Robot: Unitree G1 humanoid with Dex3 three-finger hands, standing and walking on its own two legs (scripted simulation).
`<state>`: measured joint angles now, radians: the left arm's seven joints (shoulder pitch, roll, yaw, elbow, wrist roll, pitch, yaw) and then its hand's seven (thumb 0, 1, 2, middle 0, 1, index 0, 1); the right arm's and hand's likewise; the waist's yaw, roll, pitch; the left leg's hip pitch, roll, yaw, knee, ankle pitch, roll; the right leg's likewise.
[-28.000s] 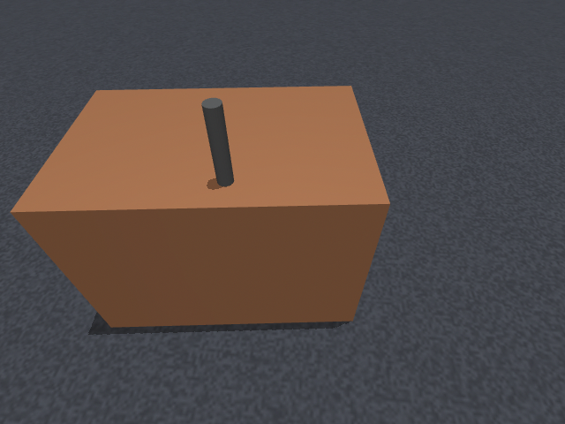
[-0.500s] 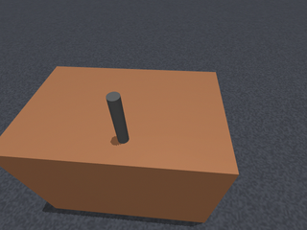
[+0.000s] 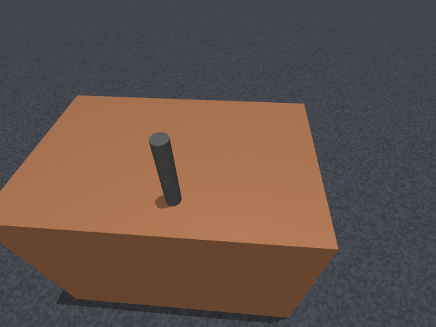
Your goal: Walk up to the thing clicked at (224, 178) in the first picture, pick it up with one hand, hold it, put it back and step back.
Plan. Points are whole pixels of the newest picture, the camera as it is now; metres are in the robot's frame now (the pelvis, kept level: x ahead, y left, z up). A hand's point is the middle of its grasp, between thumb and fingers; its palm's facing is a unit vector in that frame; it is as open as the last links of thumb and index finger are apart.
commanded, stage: stand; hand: left
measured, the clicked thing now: (167, 173) +0.48 +0.16 -0.02
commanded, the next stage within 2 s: step back in 0.48 s
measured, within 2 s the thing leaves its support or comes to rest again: neither
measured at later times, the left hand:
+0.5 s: hand out of the picture +0.08 +0.25 -0.16, palm faces +0.00 -0.94 -0.34, open 7.4 cm
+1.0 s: hand out of the picture +0.03 +0.33 -0.18, palm faces -0.05 -0.93 -0.37, open 7.4 cm
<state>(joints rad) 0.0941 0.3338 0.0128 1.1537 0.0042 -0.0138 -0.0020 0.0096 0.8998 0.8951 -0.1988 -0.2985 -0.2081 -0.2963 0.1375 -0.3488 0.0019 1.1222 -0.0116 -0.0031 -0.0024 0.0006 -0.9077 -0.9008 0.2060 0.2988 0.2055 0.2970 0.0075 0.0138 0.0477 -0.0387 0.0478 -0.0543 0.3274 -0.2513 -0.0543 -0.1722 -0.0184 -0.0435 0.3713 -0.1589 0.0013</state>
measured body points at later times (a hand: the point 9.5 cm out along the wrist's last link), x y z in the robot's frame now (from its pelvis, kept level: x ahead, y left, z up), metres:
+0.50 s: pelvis +0.00 +0.00 +0.00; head +0.01 +0.00 +0.45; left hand +0.08 +0.30 -0.13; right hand +0.07 -0.30 -0.14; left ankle -0.04 +0.16 -0.75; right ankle +0.03 -0.12 -0.75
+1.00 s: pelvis -0.09 +0.06 -0.01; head -0.01 +0.09 +0.43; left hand +0.04 +0.37 -0.15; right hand -0.03 -0.25 -0.13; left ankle -0.07 +0.16 -0.75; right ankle -0.13 -0.08 -0.66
